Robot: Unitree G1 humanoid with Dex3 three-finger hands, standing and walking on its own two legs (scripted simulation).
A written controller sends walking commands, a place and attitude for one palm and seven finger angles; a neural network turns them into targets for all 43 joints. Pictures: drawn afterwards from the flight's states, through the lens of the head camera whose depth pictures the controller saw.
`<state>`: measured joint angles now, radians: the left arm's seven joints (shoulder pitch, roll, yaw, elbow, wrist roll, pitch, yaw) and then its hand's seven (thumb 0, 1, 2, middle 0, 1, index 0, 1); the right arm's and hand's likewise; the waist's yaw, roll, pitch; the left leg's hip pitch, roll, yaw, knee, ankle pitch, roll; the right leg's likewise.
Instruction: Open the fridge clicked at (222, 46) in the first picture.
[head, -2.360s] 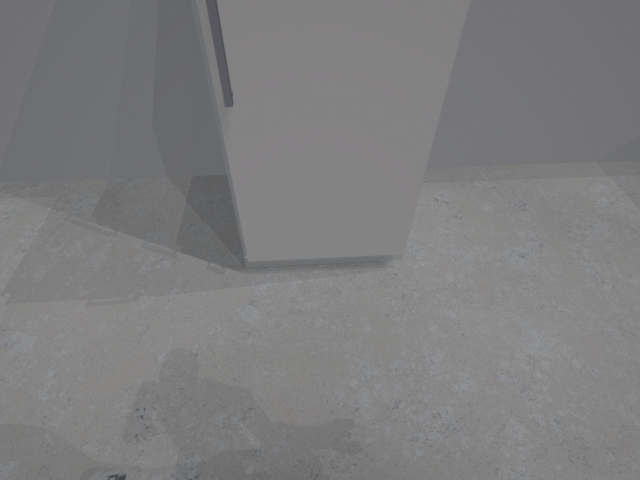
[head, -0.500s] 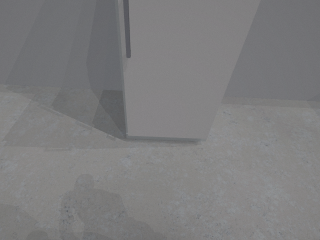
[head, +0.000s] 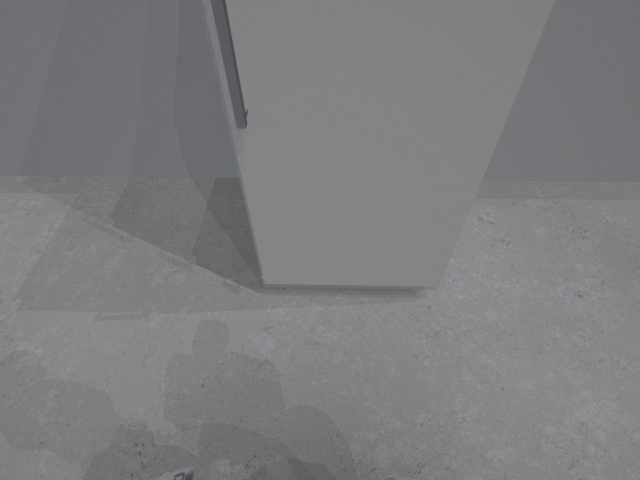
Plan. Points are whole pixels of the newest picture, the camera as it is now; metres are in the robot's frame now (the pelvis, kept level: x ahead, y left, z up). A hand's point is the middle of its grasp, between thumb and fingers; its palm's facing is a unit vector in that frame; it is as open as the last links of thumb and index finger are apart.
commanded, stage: take the last steps up to it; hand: left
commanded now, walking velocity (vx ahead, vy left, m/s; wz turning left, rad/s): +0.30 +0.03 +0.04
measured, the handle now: (230, 49) +0.78 +0.19 +0.16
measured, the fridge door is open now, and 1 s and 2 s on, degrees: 0 0 0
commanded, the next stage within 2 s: come to a stop and stand still in 0.62 s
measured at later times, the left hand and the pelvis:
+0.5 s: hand out of the picture +0.13 +0.22 -0.16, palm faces +0.09 -0.99 -0.14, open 7.4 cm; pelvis +0.17 +0.05 +0.02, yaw +0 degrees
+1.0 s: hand (217, 325) +0.39 +0.20 -0.15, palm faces +0.05 -0.97 -0.22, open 7.2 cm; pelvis +0.30 +0.02 +0.01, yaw +1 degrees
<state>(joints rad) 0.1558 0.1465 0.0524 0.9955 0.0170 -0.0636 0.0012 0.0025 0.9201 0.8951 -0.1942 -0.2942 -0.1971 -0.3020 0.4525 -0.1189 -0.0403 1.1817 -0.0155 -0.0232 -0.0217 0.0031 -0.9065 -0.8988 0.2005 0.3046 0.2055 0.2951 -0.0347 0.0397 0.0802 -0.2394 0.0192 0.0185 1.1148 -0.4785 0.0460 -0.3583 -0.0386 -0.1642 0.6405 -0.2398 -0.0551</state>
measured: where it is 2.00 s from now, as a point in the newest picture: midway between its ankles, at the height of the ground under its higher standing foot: (317, 474)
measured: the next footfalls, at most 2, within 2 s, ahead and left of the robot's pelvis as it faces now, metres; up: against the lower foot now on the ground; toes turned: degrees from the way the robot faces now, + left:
left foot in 0.32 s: +0.20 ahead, +0.14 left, +0.00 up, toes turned +10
right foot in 0.76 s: +0.38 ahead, -0.09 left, +0.00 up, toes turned -8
